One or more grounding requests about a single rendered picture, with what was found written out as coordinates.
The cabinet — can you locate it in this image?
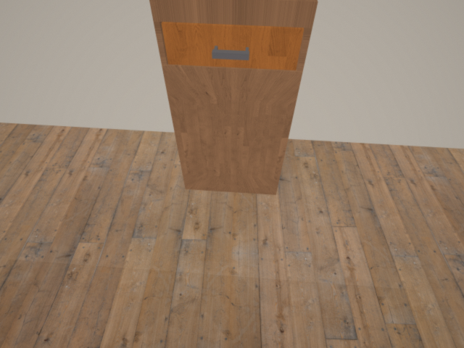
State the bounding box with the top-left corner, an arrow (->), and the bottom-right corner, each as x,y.
149,0 -> 318,195

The drawer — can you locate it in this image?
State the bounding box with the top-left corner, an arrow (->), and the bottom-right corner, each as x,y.
162,22 -> 304,70

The handle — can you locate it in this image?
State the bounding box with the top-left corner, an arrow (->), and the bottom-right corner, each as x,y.
212,46 -> 249,60

